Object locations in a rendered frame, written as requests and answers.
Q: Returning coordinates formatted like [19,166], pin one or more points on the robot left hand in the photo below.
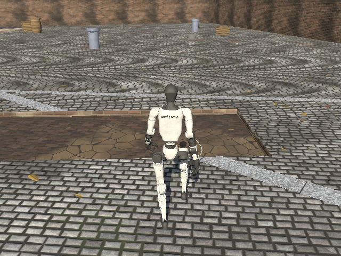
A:
[149,148]

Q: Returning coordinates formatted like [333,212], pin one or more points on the left robot shin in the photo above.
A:
[162,203]

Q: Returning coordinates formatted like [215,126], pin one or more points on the left robot forearm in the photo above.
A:
[147,138]

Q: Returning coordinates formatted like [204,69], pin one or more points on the right robot forearm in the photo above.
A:
[193,147]

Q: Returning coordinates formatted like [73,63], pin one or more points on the robot left thigh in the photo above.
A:
[158,165]

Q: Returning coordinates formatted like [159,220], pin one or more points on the left robot upper arm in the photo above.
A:
[152,119]

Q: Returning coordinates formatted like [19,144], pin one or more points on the robot right hand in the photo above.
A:
[196,165]

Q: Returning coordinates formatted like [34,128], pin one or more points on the right robot upper arm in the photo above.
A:
[188,122]

